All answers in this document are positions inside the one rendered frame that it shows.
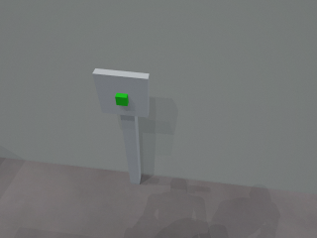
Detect button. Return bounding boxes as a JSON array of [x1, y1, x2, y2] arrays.
[[115, 92, 129, 106]]

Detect panel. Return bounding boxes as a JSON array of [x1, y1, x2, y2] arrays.
[[92, 68, 150, 185]]

